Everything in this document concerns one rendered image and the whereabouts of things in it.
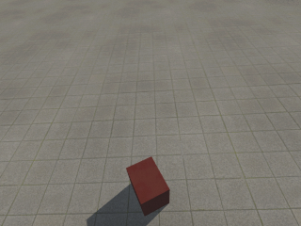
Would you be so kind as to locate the carton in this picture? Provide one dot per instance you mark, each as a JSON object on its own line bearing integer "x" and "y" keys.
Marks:
{"x": 149, "y": 185}

